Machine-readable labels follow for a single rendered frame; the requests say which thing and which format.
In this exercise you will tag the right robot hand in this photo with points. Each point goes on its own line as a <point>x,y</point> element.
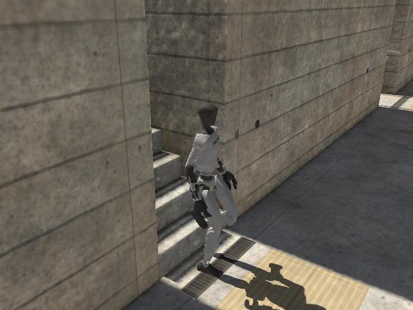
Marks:
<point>200,206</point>

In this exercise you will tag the robot right upper arm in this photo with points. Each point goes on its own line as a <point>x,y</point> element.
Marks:
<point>198,146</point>

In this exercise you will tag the left robot forearm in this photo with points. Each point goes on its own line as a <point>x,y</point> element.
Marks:
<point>220,167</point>

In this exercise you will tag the right robot forearm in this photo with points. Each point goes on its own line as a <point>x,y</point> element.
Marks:
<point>193,179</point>

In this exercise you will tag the robot torso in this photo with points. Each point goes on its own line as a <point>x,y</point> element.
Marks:
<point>207,160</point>

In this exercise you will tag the left robot hand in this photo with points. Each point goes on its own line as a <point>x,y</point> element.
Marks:
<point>227,177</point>

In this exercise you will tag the right robot shin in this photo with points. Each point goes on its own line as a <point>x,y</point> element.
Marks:
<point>211,245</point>

